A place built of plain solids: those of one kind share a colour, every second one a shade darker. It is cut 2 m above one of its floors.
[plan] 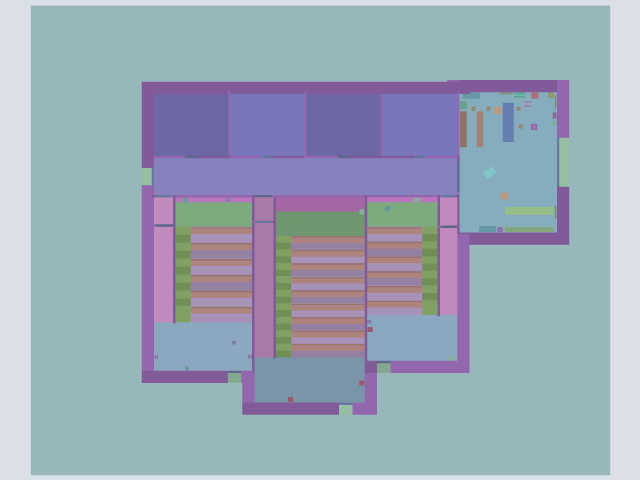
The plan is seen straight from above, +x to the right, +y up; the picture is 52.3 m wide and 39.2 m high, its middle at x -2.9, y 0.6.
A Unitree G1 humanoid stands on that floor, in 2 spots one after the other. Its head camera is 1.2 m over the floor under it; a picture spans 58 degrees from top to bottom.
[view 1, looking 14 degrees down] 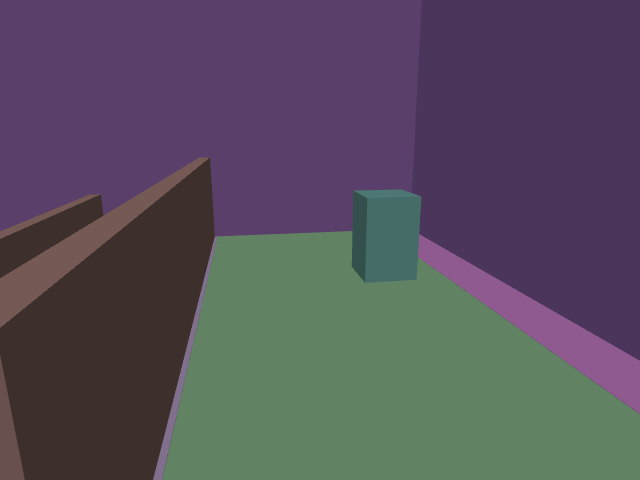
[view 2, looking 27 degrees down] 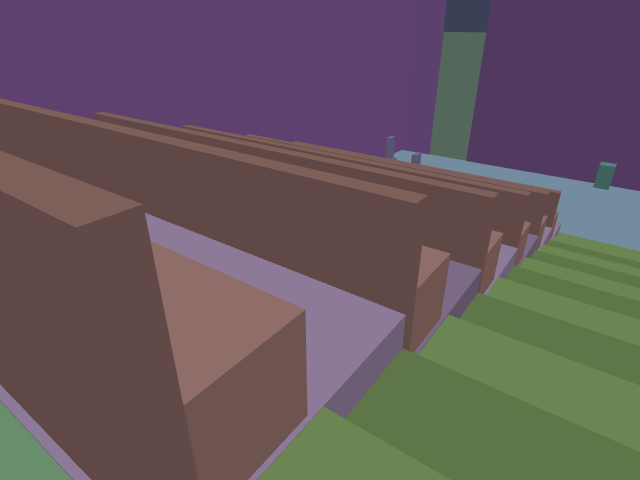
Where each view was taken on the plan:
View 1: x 6.08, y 2.01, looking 170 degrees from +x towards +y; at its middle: step_screen_head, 4.96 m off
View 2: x -14.07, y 1.91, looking -54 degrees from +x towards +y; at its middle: seats_screen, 2.17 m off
